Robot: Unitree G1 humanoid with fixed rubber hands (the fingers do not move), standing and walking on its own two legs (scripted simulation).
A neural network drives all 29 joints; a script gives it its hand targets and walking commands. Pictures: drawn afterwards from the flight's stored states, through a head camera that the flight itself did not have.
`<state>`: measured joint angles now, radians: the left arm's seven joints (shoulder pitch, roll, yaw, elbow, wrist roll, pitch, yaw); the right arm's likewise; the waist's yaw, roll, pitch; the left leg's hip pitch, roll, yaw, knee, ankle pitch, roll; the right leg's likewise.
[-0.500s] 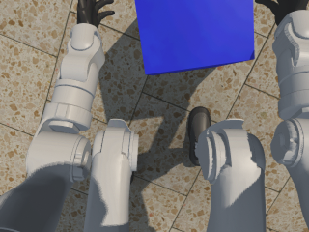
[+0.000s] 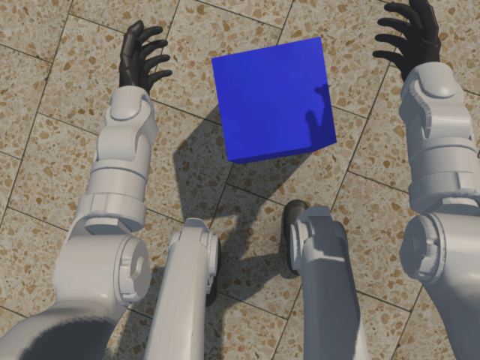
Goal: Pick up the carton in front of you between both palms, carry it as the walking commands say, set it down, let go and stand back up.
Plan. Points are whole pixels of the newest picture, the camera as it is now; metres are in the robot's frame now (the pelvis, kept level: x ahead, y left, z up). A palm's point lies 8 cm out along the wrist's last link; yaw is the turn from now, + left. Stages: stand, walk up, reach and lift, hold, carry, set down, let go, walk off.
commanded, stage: set down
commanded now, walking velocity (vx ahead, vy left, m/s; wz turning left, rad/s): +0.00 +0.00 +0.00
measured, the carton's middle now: (271, 113) +0.51 -0.08 -0.39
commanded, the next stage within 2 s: let go in 0.36 s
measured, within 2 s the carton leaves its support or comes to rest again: neither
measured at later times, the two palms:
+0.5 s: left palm (75, 67) +0.49 +0.12 +0.03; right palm out of the picture +0.46 -0.28 +0.02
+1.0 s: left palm out of the picture +0.35 +0.19 +0.16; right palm out of the picture +0.31 -0.26 +0.15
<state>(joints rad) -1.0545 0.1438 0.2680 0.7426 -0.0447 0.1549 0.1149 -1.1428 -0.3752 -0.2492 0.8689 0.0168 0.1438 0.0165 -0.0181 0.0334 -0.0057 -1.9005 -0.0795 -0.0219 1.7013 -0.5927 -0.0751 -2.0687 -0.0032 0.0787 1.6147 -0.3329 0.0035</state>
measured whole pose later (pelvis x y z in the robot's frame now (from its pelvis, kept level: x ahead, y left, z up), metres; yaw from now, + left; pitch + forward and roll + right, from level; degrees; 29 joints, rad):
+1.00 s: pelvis +0.11 -0.01 +0.24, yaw -5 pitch +16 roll +1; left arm 0.01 0.16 0.09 0.50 0.03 0.00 -0.03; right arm 0.01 -0.21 -0.10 0.48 -0.01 0.01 0.04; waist 0.00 0.03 -0.02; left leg -0.57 0.00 -0.08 0.68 -0.39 -0.04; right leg -0.72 0.01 0.01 0.67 -0.23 -0.01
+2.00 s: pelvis +0.14 +0.00 +0.25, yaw -3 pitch +0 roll -1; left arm 0.16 0.32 0.05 0.78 0.04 0.03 0.01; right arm 0.25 -0.34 -0.06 0.66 -0.03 0.03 -0.03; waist 0.00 0.03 0.03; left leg -0.12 0.00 -0.11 0.53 -0.41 -0.02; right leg -0.27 0.00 -0.01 0.55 -0.28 0.01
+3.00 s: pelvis +0.11 -0.01 +0.26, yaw -3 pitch -3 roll +0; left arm 0.09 0.36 0.02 1.02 0.01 0.00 0.01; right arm 0.22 -0.38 -0.02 0.88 -0.03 -0.01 -0.02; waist 0.01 0.01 0.04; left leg -0.06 0.00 -0.12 0.41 -0.29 -0.03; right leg -0.20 -0.01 -0.03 0.43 -0.17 0.00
